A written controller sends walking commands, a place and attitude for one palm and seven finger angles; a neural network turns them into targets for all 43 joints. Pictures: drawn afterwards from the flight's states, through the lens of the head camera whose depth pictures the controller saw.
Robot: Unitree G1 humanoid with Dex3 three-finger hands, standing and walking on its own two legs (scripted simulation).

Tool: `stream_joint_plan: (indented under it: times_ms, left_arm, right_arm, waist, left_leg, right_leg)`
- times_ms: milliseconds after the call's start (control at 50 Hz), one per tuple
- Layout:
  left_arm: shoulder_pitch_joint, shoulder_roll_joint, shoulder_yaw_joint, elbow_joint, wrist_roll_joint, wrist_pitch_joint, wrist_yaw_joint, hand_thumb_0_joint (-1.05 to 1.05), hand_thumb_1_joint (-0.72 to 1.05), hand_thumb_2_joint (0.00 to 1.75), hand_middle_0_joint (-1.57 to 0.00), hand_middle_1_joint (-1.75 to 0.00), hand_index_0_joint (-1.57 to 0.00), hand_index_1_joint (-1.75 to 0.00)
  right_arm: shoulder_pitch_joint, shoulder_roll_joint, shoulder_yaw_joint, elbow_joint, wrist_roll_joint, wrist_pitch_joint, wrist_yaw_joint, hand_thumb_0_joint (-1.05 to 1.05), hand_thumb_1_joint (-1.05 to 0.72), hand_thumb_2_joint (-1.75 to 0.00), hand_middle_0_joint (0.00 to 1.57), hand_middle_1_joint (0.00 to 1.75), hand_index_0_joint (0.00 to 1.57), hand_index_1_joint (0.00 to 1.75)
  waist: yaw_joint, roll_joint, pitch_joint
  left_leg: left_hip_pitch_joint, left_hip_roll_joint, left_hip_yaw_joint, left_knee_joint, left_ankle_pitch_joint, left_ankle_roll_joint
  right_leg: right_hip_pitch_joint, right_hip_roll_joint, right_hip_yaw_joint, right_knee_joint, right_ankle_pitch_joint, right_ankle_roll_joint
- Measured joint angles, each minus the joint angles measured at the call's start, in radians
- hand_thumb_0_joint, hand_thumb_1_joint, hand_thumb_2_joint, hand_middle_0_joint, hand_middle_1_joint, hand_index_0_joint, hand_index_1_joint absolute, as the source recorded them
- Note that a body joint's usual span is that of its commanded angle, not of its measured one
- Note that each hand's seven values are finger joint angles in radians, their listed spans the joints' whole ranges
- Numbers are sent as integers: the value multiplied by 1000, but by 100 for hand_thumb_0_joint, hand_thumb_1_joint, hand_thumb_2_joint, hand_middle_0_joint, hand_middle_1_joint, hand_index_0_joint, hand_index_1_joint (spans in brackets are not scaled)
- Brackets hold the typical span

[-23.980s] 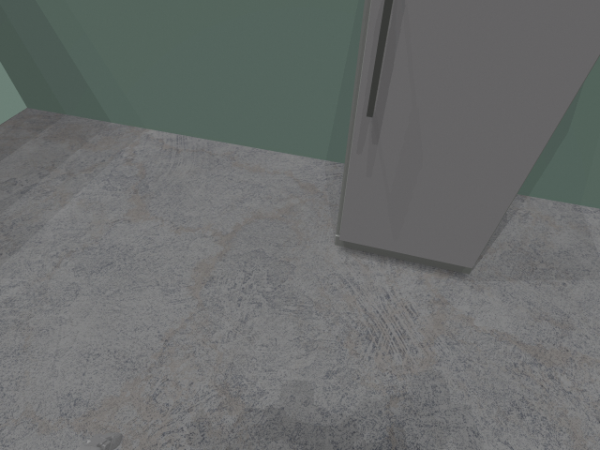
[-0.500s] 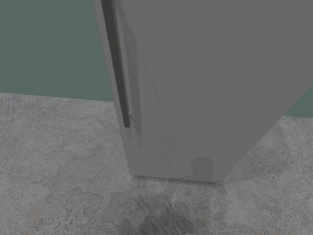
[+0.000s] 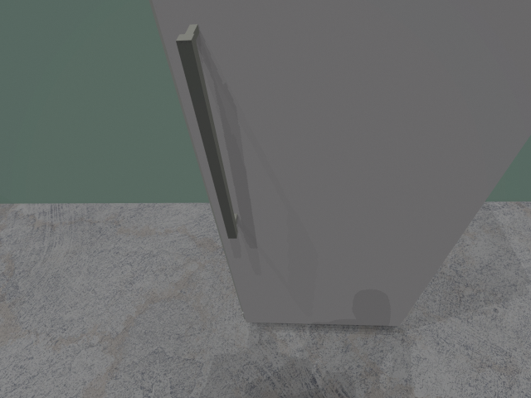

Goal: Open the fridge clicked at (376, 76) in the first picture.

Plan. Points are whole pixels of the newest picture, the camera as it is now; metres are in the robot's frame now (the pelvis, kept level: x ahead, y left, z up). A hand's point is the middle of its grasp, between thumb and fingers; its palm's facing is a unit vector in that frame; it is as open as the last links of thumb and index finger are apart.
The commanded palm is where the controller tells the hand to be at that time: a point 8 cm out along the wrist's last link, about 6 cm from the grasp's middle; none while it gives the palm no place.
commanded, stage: come to a stop and stand still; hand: left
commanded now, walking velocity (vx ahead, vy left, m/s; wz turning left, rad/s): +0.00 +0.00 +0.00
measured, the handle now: (217, 156) +0.45 +0.11 +0.13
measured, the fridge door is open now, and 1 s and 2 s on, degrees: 0 0 0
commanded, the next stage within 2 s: look again from close up in 0.76 s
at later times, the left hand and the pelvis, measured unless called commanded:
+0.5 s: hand out of the picture +0.06 +0.14 -0.17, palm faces +0.03 -0.97 -0.25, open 7.3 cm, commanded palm none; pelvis +0.03 -0.05 +0.00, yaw +1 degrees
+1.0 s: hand out of the picture +0.05 +0.12 -0.17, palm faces +0.05 -0.97 -0.23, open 7.3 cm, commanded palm none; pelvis +0.04 -0.06 +0.00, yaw +2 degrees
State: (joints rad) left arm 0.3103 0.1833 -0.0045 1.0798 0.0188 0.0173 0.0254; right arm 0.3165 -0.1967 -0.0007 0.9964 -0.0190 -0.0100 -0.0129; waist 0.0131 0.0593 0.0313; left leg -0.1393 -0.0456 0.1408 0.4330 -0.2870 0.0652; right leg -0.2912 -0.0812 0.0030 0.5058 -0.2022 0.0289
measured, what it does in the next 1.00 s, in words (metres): shifts its weight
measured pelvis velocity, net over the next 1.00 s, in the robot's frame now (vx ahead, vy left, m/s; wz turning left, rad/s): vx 0.04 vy -0.06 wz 0.03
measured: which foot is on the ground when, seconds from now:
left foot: down 0.00-1.00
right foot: down 0.00-1.00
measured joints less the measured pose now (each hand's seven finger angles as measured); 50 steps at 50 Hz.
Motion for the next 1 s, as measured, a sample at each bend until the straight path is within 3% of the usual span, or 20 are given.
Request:
stream_joint_plan:
  times_ms: [80, 220, 620, 1000]
  left_arm:
    - [-6, -20, -6, 20, -3, -7, 0, 0, 91, 90, -20, -29, -20, -30]
    - [-45, -53, -13, 36, -2, -18, 4, 1, 91, 90, -20, -29, -20, -30]
    - [-104, -26, 6, 34, -5, -35, 9, 1, 92, 90, -20, -29, -20, -30]
    - [-92, -24, 12, 42, -7, -32, 7, 0, 92, 90, -20, -29, -20, -30]
  right_arm:
    - [2, 8, 6, 30, 3, -6, -3, 1, -92, -90, 20, 30, 20, 30]
    - [-10, 24, 9, 71, 4, -10, -10, 1, -91, -90, 20, 30, 20, 30]
    - [-43, 39, -1, 108, 3, -9, -19, 0, -91, -90, 20, 30, 20, 30]
    - [-33, 50, 0, 128, 3, -7, -21, 0, -91, -90, 20, 30, 20, 30]
  waist:
    - [-3, -1, 12]
    - [-9, -11, 21]
    - [-13, -25, 23]
    - [-9, -35, 24]
  left_leg:
    - [14, 5, -6, -13, -1, -10]
    - [33, 24, -18, -16, -14, -32]
    - [56, 82, -52, -26, -28, -89]
    - [68, 101, -61, -46, -12, -104]
  right_leg:
    - [10, 4, -6, -2, -9, 7]
    - [26, 22, -21, 8, -34, -10]
    - [60, 74, -63, -7, -61, -63]
    - [83, 94, -75, -45, -40, -78]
